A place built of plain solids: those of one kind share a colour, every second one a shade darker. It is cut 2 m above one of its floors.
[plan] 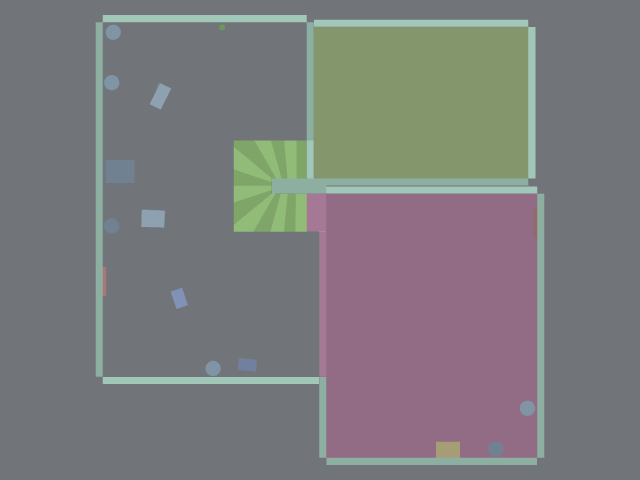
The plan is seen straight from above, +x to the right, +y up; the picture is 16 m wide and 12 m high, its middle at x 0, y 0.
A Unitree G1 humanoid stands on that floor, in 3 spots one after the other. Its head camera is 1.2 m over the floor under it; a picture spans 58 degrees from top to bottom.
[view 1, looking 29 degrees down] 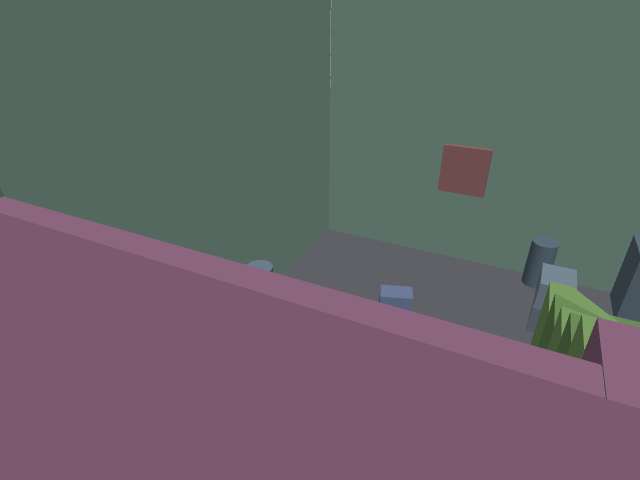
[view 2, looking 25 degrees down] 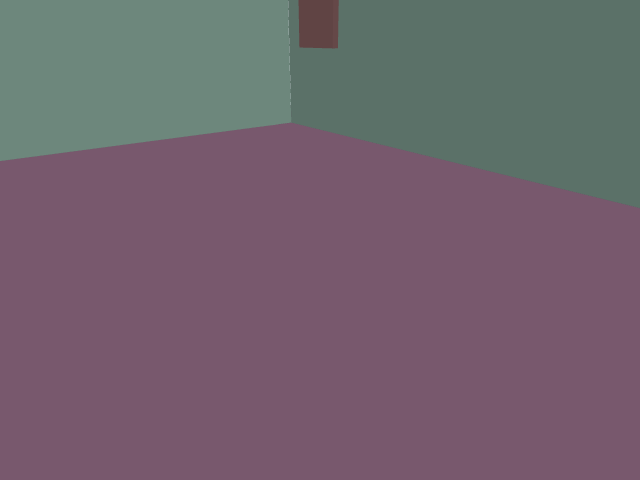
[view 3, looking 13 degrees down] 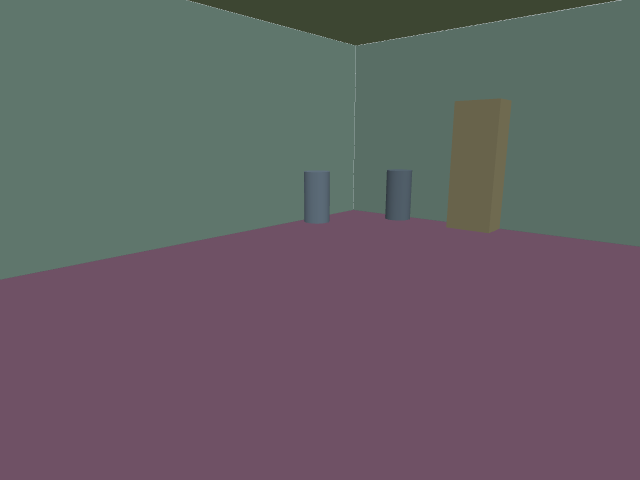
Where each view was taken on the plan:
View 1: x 1.52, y -0.22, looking -154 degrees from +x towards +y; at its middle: ground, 8.25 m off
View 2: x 1.52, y -4.57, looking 52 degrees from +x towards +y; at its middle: floor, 2.84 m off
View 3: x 0.92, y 0.63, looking -49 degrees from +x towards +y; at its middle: floor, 5.33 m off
